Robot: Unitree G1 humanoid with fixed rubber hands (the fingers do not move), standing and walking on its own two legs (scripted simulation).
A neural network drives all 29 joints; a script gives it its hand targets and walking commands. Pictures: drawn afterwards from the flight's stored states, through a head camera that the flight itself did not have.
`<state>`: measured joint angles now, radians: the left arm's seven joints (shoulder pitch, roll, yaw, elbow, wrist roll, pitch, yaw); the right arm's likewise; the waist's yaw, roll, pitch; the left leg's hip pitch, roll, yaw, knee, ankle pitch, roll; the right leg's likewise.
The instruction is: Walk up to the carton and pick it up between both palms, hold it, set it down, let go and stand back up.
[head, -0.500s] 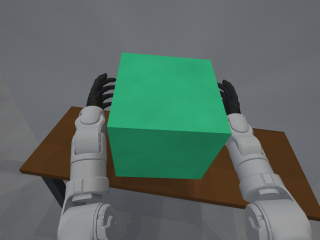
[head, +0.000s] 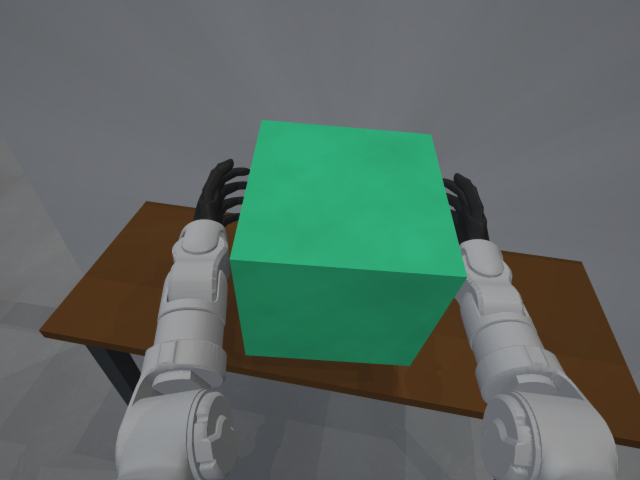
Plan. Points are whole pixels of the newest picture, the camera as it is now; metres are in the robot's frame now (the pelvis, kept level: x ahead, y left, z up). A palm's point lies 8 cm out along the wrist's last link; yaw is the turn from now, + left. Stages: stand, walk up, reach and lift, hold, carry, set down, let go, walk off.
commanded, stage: set down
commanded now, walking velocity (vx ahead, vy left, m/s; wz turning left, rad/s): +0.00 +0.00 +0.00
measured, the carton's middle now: (337, 245) +0.42 +0.00 +0.10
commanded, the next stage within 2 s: none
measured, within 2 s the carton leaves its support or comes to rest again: neither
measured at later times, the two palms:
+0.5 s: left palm (211, 227) +0.42 +0.16 +0.14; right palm (459, 241) +0.40 -0.16 +0.13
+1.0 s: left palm (224, 231) +0.44 +0.15 +0.11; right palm (458, 246) +0.42 -0.17 +0.10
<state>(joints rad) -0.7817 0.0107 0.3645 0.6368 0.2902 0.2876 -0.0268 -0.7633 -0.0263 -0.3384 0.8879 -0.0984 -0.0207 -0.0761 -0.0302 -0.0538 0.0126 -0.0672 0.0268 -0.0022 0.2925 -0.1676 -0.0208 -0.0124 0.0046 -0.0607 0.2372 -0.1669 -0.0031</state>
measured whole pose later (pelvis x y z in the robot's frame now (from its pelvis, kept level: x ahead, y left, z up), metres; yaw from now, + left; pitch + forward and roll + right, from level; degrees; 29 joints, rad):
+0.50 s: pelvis +0.00 +0.01 +0.00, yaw -1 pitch +0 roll -1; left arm -0.82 0.02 0.38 0.76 0.29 0.22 -0.02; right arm -0.79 0.00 -0.47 0.94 -0.20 -0.05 -0.04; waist -0.02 -0.05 -0.02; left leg -0.13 0.02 0.01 0.30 -0.17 -0.02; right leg -0.08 0.00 -0.05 0.24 -0.16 0.00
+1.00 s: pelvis +0.01 +0.01 +0.00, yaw -2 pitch +5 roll +0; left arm -0.85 0.01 0.48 0.87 0.32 0.13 -0.03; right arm -0.80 0.05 -0.61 0.89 -0.36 -0.04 0.01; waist -0.01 -0.03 -0.04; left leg -0.19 0.02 0.03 0.28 -0.17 -0.01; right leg -0.17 0.00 -0.03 0.27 -0.18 0.01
